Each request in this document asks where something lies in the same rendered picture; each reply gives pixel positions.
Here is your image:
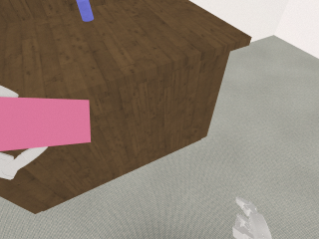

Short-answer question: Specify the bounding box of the sponge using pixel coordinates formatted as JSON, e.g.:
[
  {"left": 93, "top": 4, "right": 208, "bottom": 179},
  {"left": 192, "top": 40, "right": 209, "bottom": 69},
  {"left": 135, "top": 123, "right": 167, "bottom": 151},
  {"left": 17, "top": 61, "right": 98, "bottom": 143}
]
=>
[{"left": 0, "top": 97, "right": 91, "bottom": 151}]

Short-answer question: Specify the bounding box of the left robot hand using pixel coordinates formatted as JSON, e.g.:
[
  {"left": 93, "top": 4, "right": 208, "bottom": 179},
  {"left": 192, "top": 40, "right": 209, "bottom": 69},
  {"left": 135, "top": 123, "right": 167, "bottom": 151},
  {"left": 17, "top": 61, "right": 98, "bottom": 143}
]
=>
[{"left": 0, "top": 86, "right": 48, "bottom": 180}]

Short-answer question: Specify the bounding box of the right robot hand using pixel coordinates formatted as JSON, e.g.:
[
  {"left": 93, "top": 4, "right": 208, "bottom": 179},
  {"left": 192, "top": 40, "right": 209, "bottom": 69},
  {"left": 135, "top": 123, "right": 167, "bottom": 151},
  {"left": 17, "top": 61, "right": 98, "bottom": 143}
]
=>
[{"left": 232, "top": 196, "right": 272, "bottom": 239}]

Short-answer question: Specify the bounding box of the table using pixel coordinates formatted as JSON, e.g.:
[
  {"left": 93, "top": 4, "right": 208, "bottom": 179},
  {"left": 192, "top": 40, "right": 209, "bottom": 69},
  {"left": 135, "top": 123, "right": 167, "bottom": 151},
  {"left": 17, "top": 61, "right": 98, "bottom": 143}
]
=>
[{"left": 0, "top": 0, "right": 252, "bottom": 214}]

